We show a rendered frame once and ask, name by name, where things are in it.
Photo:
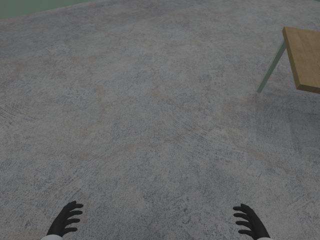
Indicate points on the table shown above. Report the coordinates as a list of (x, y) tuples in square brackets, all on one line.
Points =
[(303, 49)]

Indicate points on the robot left hand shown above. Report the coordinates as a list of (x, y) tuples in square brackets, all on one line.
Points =
[(61, 221)]

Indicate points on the robot right hand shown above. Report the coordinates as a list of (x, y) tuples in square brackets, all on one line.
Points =
[(257, 229)]

